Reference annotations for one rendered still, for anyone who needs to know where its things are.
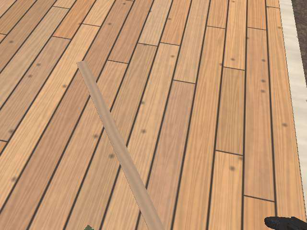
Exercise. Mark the robot right hand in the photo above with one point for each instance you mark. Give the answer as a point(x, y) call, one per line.
point(282, 223)

